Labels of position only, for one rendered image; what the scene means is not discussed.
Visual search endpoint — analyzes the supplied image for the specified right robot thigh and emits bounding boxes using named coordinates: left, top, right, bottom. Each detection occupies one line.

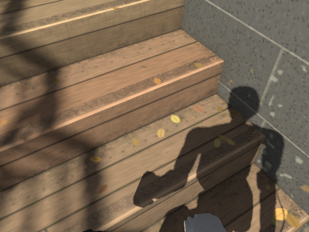
left=183, top=213, right=227, bottom=232

